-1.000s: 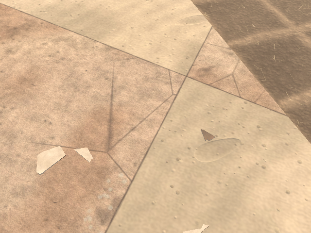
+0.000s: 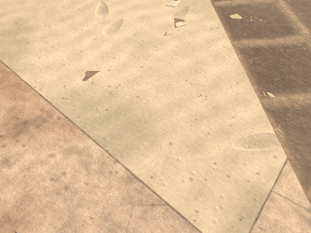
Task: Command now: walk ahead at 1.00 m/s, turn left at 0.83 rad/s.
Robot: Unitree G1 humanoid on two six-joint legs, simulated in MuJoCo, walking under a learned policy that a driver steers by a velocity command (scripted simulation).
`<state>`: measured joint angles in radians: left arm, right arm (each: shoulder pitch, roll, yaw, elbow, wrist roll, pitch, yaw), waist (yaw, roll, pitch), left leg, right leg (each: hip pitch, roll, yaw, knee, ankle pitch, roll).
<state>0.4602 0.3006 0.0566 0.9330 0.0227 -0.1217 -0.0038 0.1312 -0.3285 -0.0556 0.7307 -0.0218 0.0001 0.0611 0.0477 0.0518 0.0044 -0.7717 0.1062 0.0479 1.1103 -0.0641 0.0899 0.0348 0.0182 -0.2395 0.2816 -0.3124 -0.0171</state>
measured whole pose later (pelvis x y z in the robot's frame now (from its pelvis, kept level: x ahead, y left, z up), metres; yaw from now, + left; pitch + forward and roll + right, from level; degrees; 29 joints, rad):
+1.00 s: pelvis +0.43 -0.02 +0.00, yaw +50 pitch +0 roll +0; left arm 0.26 0.31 0.04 0.71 0.02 0.04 0.00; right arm 0.14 -0.29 -0.03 0.65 -0.01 0.08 0.03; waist 0.05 -0.01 0.05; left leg -0.26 -0.04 -0.03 0.62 -0.39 0.01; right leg -0.34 -0.06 -0.09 0.51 -0.17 0.00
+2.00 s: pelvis +0.42 -0.04 +0.01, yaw +52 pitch -1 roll +0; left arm 0.26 0.21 0.01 1.05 0.01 0.01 0.03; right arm 0.24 -0.20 -0.01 1.10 -0.01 0.01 -0.03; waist 0.00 0.00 0.02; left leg -0.18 -0.04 -0.07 0.38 -0.17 0.02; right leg -0.15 0.02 0.00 0.39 -0.22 -0.02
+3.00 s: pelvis +0.45 -0.03 +0.01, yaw +52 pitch -1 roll +0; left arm 0.35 0.15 0.02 1.13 0.01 0.00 0.04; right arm 0.32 -0.14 -0.01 1.16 -0.03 0.02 -0.03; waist 0.01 0.00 -0.01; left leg -0.23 -0.02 -0.05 0.57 -0.42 0.04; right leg -0.14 0.04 0.00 0.44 -0.37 -0.07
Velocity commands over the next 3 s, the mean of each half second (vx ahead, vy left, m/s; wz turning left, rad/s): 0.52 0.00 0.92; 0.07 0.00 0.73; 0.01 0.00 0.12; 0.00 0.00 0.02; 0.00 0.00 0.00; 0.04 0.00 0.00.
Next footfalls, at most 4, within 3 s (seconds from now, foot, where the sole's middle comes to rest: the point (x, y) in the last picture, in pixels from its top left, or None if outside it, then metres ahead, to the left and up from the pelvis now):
0.16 left None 0.37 0.05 -0.77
0.62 right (179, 211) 0.60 -0.03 -0.77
1.02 left None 0.38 0.07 -0.77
1.30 right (192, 228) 0.53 -0.08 -0.77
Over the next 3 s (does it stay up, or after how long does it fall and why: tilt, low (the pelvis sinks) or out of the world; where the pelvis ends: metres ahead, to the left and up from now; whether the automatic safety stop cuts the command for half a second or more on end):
stays up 0.45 -0.03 0.01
